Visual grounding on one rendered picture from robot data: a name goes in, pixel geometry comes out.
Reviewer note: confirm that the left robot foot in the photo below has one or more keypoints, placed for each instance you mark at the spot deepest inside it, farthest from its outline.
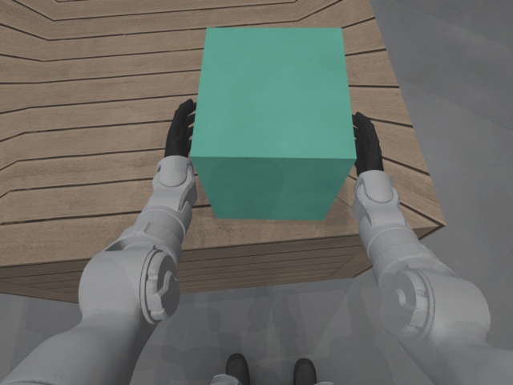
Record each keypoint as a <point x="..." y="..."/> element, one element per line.
<point x="238" y="367"/>

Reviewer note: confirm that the robot left upper arm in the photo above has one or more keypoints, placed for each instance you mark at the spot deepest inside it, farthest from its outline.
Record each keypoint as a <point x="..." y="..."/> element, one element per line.
<point x="124" y="294"/>

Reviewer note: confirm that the pedestal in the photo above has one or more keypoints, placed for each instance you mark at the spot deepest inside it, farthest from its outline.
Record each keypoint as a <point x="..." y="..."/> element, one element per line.
<point x="88" y="93"/>

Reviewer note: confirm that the robot right hand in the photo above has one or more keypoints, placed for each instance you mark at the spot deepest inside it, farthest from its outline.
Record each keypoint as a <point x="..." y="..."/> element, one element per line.
<point x="369" y="153"/>

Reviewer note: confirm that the robot right forearm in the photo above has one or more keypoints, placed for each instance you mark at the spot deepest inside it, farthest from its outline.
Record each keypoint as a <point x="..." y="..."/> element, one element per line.
<point x="389" y="241"/>

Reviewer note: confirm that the carton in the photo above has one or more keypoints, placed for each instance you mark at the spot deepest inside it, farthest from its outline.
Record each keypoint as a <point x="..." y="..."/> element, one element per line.
<point x="273" y="132"/>

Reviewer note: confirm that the robot foot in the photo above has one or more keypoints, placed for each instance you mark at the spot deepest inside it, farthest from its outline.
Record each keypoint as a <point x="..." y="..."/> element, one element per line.
<point x="238" y="367"/>
<point x="304" y="373"/>

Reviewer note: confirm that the robot right upper arm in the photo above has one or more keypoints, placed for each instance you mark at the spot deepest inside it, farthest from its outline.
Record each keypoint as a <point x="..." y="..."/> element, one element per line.
<point x="443" y="324"/>

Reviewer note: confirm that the robot left forearm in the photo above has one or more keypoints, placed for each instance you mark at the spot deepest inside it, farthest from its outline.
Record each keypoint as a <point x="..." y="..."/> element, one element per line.
<point x="164" y="221"/>

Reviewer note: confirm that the robot left hand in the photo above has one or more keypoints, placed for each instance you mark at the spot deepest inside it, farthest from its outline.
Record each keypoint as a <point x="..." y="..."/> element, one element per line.
<point x="178" y="143"/>

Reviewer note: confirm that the right robot foot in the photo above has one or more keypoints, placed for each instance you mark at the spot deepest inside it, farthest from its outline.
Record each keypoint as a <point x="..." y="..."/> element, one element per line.
<point x="304" y="373"/>

